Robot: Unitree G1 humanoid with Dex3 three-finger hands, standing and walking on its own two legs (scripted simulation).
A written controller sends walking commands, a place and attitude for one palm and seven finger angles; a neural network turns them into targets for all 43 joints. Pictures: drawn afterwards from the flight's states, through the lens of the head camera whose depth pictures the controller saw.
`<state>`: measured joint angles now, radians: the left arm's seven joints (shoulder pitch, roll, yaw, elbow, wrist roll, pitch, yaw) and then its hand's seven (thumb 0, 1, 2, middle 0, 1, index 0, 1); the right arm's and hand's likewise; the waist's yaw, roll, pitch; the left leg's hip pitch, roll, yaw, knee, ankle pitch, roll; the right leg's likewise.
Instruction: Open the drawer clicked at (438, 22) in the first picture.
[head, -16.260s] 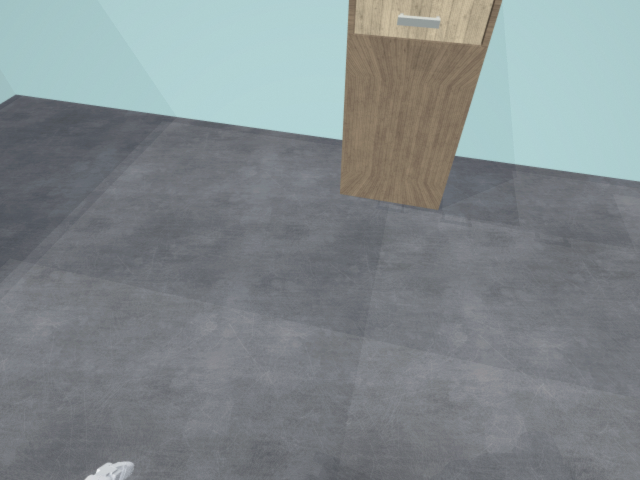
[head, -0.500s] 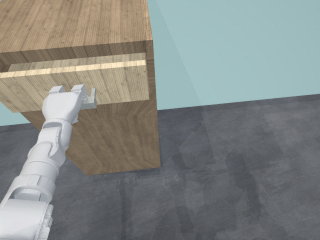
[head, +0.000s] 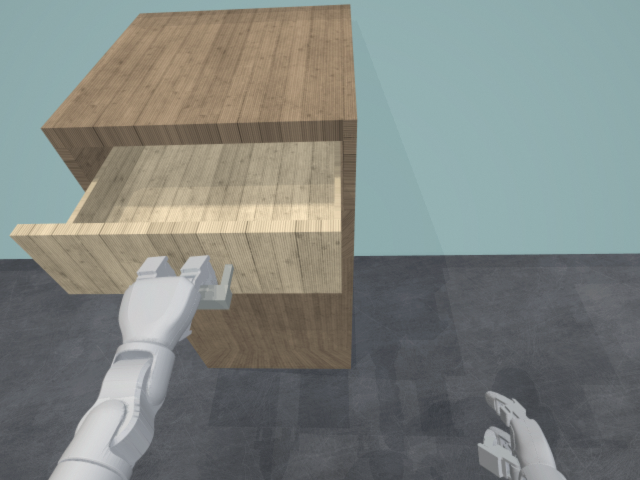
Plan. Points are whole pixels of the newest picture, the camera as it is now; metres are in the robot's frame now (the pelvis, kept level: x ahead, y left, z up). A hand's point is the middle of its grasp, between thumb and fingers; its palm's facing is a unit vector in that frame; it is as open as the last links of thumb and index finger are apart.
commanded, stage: pull the drawer open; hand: left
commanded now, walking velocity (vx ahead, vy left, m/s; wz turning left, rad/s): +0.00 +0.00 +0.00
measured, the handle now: (183, 284) +0.34 +0.22 +0.05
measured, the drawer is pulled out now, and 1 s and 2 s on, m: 0.18 0.30 0.30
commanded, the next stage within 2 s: open the thumb to release the handle in 0.84 s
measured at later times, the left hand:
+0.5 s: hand (158, 402) +0.20 +0.21 +0.03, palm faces +0.00 -0.09 -1.00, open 5.6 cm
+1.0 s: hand (147, 424) +0.17 +0.21 +0.03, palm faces +0.04 -0.08 -1.00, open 5.7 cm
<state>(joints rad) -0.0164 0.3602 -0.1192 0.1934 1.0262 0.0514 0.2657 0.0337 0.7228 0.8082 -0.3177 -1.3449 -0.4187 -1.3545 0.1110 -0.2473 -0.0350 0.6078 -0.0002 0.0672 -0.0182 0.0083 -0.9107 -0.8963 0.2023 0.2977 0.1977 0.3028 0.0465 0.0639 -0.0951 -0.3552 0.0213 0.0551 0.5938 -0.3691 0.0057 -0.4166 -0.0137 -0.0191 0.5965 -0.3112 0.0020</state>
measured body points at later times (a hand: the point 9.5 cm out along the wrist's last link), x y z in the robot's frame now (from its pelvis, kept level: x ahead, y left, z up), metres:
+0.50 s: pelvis -0.01 -0.02 +0.00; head +0.01 -0.05 +0.45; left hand +0.19 +0.21 +0.08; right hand +0.19 -0.24 -0.11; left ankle -0.05 +0.11 -0.73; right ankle -0.01 -0.12 -0.73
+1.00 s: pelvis -0.01 -0.01 -0.01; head +0.01 -0.05 +0.44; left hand +0.17 +0.22 +0.08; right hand +0.20 -0.23 -0.11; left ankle -0.05 +0.11 -0.73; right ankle -0.01 -0.12 -0.73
